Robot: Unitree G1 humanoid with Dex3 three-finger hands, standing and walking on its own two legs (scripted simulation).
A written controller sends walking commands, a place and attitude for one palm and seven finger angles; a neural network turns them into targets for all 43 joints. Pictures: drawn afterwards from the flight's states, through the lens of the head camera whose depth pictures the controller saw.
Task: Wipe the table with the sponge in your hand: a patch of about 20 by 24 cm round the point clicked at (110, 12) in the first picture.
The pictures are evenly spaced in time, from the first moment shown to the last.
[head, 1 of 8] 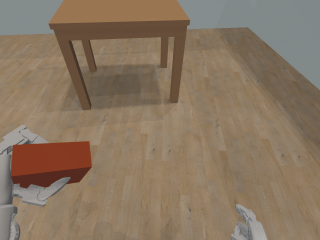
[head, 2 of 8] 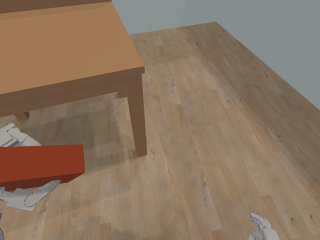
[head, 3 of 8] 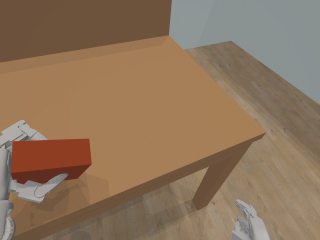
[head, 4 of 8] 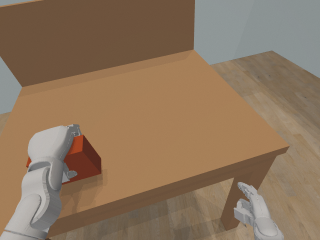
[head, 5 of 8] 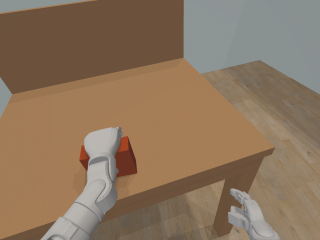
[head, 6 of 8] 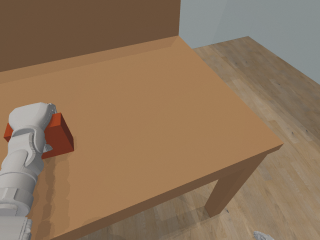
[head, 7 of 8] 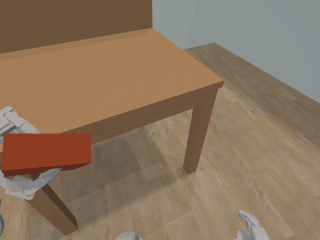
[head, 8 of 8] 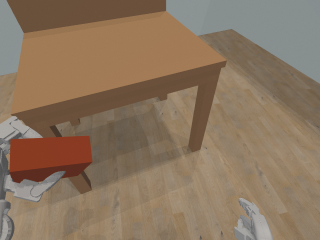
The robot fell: no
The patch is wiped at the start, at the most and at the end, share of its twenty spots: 0.00 1.00 1.00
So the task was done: yes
